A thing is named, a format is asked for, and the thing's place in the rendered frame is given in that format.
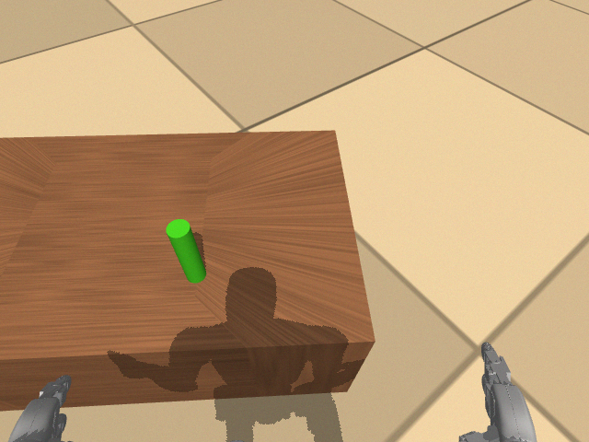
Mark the right robot hand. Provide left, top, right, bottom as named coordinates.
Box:
left=459, top=343, right=537, bottom=442

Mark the can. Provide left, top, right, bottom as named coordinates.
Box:
left=166, top=219, right=206, bottom=284

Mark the left robot hand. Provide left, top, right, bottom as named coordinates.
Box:
left=8, top=375, right=73, bottom=442

